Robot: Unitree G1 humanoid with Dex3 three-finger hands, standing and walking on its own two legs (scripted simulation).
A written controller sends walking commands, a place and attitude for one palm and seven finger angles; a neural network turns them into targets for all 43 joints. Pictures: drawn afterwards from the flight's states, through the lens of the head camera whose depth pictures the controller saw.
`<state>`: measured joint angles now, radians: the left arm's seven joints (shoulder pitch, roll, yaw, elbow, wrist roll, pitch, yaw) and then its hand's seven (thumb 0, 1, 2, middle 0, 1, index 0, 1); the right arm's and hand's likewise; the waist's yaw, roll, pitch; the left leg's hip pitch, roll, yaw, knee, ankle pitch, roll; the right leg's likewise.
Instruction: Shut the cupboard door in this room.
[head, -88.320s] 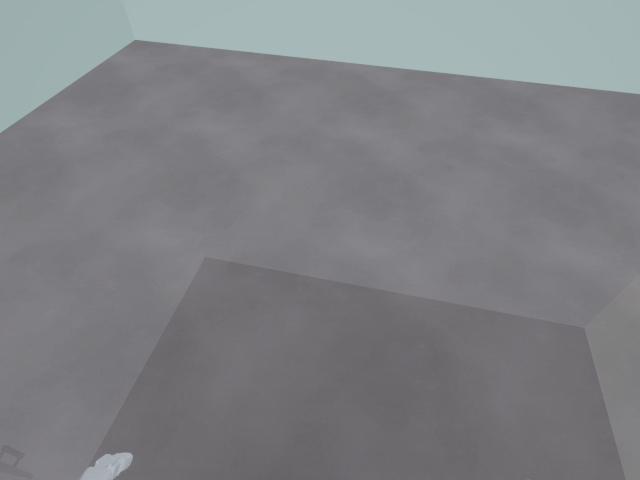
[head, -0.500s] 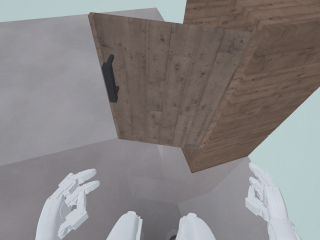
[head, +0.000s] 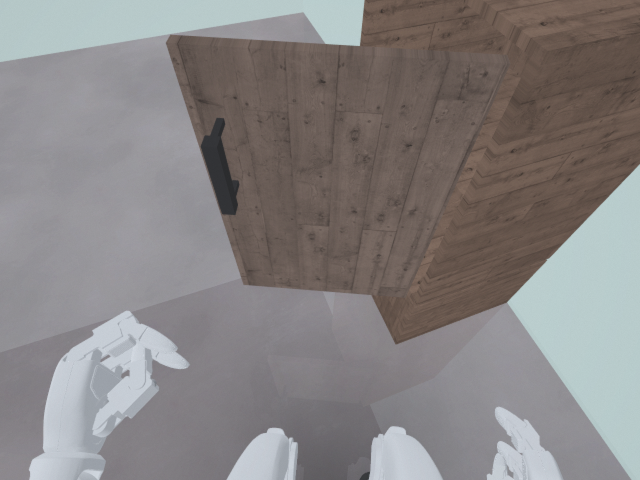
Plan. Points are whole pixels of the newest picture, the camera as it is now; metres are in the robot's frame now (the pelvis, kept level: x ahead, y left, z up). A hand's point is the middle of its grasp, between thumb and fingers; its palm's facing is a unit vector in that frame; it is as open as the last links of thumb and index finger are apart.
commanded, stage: raise the hand and make a fist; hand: left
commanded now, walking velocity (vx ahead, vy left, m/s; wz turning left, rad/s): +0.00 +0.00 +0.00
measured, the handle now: (224, 168) +0.52 +0.18 +0.06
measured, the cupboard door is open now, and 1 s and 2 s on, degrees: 65 65 65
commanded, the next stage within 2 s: bring the fist close to the handle in 0.94 s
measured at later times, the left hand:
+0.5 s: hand (158, 366) +0.23 +0.19 +0.05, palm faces -0.04 -1.00 -0.02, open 3.1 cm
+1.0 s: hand (160, 358) +0.24 +0.19 +0.06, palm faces +0.00 -1.00 -0.04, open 3.1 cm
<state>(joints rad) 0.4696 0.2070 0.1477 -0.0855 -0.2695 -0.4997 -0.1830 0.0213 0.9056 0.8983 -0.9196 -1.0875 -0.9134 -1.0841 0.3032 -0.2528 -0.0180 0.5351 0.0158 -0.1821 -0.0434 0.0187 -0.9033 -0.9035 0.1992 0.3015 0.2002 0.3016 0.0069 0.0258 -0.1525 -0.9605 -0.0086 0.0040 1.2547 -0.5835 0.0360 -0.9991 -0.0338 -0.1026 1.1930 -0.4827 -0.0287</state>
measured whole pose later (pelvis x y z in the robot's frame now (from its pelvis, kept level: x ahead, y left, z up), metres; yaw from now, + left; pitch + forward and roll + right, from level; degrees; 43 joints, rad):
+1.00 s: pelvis +0.01 +0.00 +0.01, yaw +0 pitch +17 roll -2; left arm 0.38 0.23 0.16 -0.01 -0.28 -0.42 -0.25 0.02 0.90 0.90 -1.30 -1.50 -1.30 -1.50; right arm 0.25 -0.25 0.01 0.47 0.02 -0.14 -0.04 0.02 -0.90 -0.90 0.20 0.30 0.20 0.30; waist 0.00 0.03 -0.16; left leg -0.92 -0.01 0.00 1.22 -0.59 0.04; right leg -0.96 -0.03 -0.11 1.15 -0.48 -0.03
